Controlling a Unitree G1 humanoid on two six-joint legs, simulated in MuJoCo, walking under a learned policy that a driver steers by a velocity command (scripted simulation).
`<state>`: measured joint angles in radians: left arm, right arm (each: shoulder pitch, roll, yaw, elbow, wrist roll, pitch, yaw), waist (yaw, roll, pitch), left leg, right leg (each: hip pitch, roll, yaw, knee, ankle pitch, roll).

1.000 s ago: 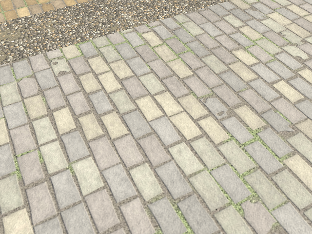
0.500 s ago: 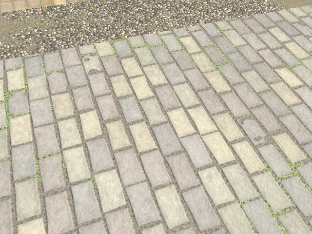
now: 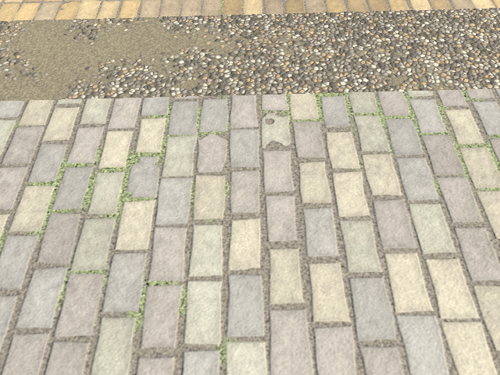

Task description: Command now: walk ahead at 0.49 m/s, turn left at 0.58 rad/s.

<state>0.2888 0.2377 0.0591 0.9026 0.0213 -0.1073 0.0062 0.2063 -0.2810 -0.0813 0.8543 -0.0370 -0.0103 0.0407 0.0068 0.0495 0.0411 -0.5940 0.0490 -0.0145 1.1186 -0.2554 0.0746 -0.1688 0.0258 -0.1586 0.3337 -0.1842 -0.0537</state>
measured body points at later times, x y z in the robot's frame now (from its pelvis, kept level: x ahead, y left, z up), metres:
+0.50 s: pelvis +0.27 +0.08 +0.00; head +0.30 +0.10 +0.45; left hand +0.31 +0.36 -0.13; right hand +0.41 -0.16 -0.13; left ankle +0.26 +0.12 -0.74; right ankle +0.33 -0.07 -0.66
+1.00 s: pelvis +0.57 +0.11 -0.01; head +0.59 +0.11 +0.44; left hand +0.56 +0.39 -0.13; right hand +0.70 -0.12 -0.15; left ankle +0.46 +0.21 -0.66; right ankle +0.63 +0.06 -0.74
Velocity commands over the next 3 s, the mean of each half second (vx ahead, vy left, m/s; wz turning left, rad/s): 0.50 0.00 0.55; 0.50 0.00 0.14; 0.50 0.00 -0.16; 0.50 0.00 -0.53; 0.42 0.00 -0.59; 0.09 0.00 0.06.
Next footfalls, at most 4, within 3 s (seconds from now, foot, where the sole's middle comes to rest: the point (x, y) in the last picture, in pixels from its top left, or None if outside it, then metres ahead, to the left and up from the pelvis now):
0.28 left None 0.30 0.13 -0.78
0.84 right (243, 306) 0.67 0.07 -0.78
1.36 left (157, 243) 0.88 0.35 -0.78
1.90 right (215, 172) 1.17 0.18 -0.78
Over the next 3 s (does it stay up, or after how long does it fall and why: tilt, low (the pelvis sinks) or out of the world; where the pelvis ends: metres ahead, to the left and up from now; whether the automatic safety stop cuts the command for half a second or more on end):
stays up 1.38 0.21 0.00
